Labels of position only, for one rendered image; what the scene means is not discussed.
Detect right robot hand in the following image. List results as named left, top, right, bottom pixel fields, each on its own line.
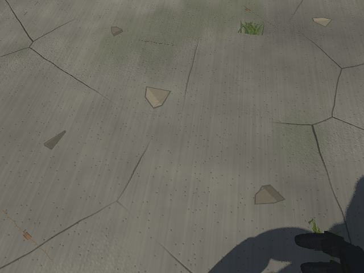
left=295, top=231, right=364, bottom=273

